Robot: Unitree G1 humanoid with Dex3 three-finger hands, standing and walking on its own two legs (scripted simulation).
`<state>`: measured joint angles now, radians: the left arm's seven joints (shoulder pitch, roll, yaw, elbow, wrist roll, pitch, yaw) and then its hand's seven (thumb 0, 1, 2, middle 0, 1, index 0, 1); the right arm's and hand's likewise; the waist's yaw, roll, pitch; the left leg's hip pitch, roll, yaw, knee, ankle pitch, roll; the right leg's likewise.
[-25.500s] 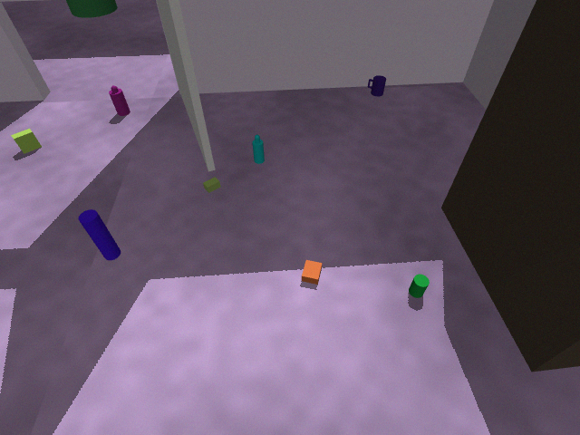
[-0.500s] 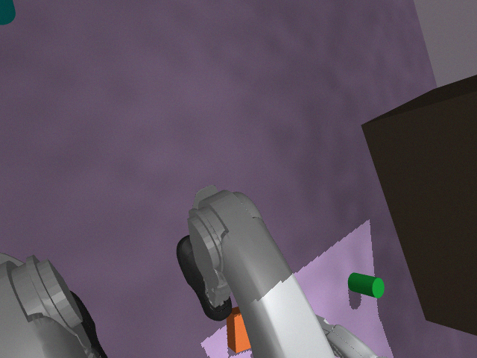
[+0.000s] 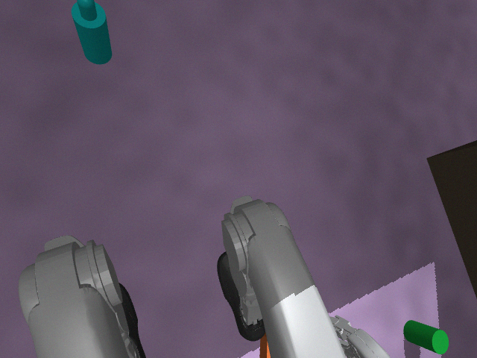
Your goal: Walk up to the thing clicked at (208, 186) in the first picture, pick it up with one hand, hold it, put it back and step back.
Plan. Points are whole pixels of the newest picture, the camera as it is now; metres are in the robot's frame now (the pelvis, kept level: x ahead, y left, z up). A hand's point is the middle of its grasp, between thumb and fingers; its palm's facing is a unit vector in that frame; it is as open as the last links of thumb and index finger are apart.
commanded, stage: lift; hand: left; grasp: from above
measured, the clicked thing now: out of the picture +0.48 +0.39 -0.20
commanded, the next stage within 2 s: hold in 1.68 s
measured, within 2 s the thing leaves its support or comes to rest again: neither
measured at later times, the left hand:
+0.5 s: hand out of the picture +0.41 +0.38 -0.05, palm faces -0.30 -0.30 -0.91, open 7.6 cm
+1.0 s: hand out of the picture +0.33 +0.34 +0.14, palm faces -0.30 -0.30 -0.91, open 7.8 cm
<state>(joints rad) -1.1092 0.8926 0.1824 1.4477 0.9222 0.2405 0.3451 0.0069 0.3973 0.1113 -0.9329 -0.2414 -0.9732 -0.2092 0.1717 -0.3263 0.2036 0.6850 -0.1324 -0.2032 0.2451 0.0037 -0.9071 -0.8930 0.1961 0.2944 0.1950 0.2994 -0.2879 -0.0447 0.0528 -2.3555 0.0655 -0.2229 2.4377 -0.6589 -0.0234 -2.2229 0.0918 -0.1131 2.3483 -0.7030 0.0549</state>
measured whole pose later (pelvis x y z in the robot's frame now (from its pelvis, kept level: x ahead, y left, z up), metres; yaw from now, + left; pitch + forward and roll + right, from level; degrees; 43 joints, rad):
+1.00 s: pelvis +0.00 -0.01 +0.23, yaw +9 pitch +28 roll -4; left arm -0.54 0.47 -0.04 0.81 0.83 0.39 0.14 0.00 0.33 0.31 -0.78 -0.51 -0.83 -0.47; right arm 0.16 -0.25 0.02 0.73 0.03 -0.06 -0.01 0.01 -0.91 -0.89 0.20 0.29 0.20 0.30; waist -0.09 0.06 -0.19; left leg -1.62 0.06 -0.08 1.68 -0.55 -0.02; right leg -1.53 0.03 -0.04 1.65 -0.61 0.02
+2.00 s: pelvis +0.09 +0.01 +0.43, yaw +12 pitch +9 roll +0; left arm -0.42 0.26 -0.19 0.90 0.79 0.48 0.21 0.01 0.39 0.20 -0.80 -0.45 -0.86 -0.38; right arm 0.25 -0.26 0.00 0.80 0.05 -0.11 -0.03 0.01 -0.89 -0.89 0.20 0.29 0.20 0.30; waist -0.05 0.04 -0.09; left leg -0.54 0.04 0.01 0.72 -0.34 -0.02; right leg -0.48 -0.01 0.01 0.71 -0.38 0.02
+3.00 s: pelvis +0.08 +0.01 +0.44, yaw +12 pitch +3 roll +0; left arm -0.36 0.24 -0.25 0.73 0.78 0.61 0.12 0.00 0.37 0.24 -0.78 -0.49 -0.83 -0.44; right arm 0.20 -0.27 0.02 0.76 0.06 -0.10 0.03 0.01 -0.90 -0.89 0.20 0.29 0.19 0.30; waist -0.01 0.06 -0.04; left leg -0.35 0.03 0.01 0.56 -0.25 -0.02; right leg -0.31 -0.02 0.01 0.57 -0.31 0.01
